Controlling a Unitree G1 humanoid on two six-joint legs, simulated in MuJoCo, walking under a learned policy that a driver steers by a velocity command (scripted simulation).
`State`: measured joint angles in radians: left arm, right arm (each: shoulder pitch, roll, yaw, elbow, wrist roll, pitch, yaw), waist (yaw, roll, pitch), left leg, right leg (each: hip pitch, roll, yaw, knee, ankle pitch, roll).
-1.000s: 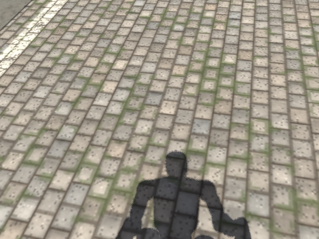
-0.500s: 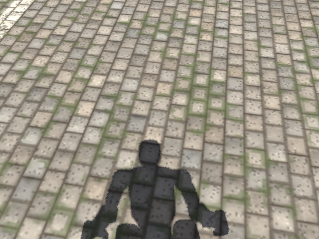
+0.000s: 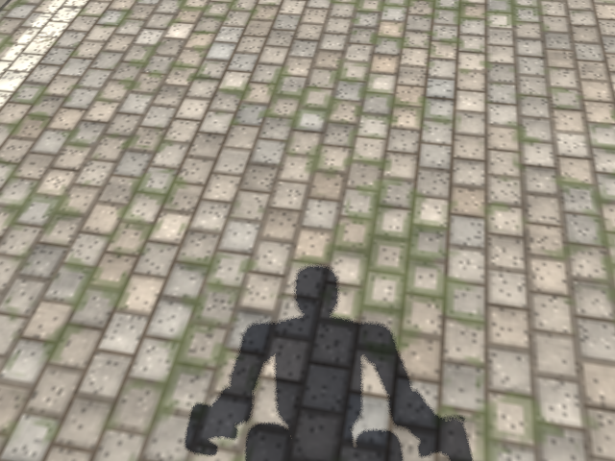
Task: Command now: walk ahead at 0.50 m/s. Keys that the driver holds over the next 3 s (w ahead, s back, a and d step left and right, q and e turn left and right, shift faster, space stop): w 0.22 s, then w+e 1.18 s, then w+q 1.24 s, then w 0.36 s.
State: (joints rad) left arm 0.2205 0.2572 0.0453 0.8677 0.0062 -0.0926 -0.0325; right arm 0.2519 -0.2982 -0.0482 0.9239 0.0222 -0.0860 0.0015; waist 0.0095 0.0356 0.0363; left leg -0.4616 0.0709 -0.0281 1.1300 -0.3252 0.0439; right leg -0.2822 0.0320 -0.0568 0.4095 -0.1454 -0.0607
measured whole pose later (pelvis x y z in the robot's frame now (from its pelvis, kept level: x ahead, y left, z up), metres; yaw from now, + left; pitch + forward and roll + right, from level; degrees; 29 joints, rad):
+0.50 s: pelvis +0.28 +0.06 -0.01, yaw -5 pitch +1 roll +0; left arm 0.34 0.28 0.06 0.93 -0.04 -0.07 0.01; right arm 0.12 -0.25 -0.05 0.87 0.00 -0.11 0.02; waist 0.02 -0.04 0.04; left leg -0.35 0.00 0.08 0.48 -0.16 0.03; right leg -0.36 -0.03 0.05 1.14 -0.40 -0.03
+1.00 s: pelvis +0.53 -0.04 -0.02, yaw -23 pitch +1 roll +1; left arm 0.15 0.29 0.09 0.73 -0.02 -0.04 -0.04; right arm 0.21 -0.29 -0.07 0.90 0.03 -0.09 0.00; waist -0.01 0.00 0.08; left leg -0.28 0.06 0.02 1.18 -0.46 -0.01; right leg -0.43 0.05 -0.04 0.62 -0.20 -0.10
